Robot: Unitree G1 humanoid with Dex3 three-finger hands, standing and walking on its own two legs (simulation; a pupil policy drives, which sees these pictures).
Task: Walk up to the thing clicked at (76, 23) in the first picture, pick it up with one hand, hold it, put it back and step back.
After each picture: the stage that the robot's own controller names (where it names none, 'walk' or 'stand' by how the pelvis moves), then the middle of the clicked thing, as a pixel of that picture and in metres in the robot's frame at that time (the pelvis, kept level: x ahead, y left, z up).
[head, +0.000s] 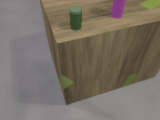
stand; (75, 18) +0.79 +0.06 +0.00
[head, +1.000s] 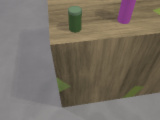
rise first; (75, 19) +0.72 +0.08 +0.03
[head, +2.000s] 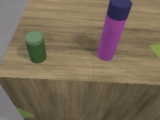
rise first; (36, 47) +0.48 +0.21 +0.04
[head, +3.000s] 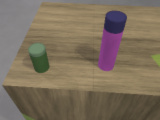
stand; (39, 58) +0.48 +0.21 +0.01
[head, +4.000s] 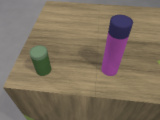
stand; (41, 61) +0.46 +0.19 +0.00
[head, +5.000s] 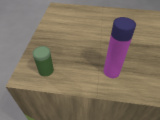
stand; (43, 61) +0.46 +0.19 +0.00
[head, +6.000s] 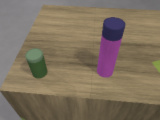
stand; (37, 63) +0.46 +0.21 +0.00
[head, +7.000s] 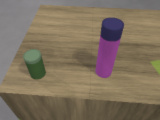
stand; (35, 64) +0.45 +0.22 +0.00
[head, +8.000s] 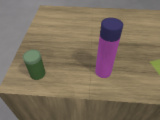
rise first; (35, 65) +0.45 +0.22 +0.00
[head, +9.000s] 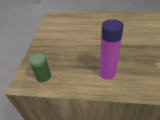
rise first; (40, 68) +0.45 +0.23 +0.00
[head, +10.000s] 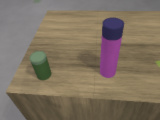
go down; (41, 66) +0.45 +0.23 +0.00
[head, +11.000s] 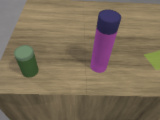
go down; (27, 62) +0.45 +0.21 +0.02
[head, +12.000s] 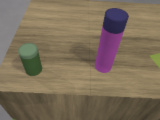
go down; (31, 60) +0.45 +0.21 +0.03
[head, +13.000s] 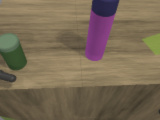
close in; (12, 52) +0.44 +0.23 +0.06
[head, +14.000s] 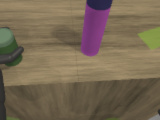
close; (7, 48) +0.46 +0.23 +0.06
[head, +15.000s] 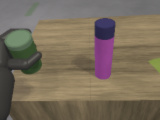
lift; (25, 53) +0.34 +0.18 +0.22
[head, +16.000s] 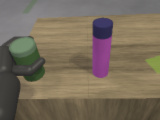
hold; (28, 60) +0.33 +0.17 +0.19
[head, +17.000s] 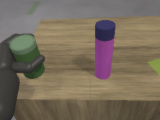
hold; (28, 57) +0.34 +0.18 +0.20
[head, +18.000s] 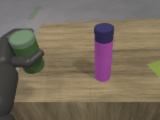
crouch; (28, 52) +0.34 +0.17 +0.22
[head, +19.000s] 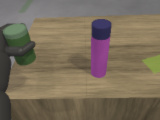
crouch; (21, 45) +0.40 +0.21 +0.20
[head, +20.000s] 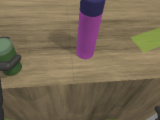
lower; (6, 57) +0.44 +0.23 +0.04
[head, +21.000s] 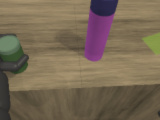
lower; (13, 55) +0.43 +0.22 +0.06
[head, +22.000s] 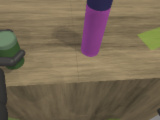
lower; (9, 51) +0.44 +0.22 +0.06
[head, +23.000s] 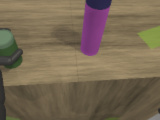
lower; (7, 50) +0.45 +0.23 +0.07
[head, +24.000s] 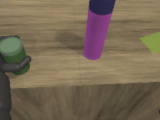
loosen; (15, 57) +0.43 +0.21 +0.06
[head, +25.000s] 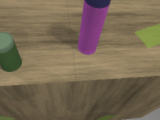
withdraw; (6, 53) +0.43 +0.21 +0.07
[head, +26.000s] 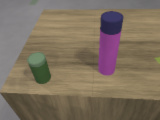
sink last; (39, 68) +0.43 +0.21 +0.04
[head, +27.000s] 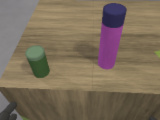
stand; (38, 62) +0.43 +0.21 +0.04
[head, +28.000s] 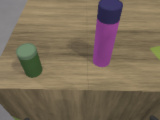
stand; (30, 61) +0.42 +0.21 +0.05
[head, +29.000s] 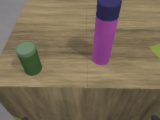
stand; (29, 59) +0.43 +0.22 +0.06
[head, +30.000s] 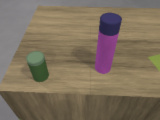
stand; (38, 67) +0.43 +0.21 +0.01
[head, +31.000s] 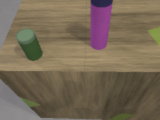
walk; (30, 45) +0.48 +0.23 +0.03
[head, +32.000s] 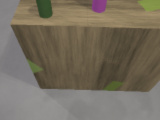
walk; (44, 4) +0.73 +0.19 +0.03
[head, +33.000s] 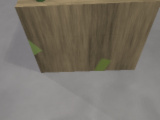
stand; out of the picture +1.02 +0.33 +0.03
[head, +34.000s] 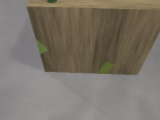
stand; out of the picture +1.04 +0.25 +0.00
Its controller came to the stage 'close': yes
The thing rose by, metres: 0.21
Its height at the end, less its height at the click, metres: +0.00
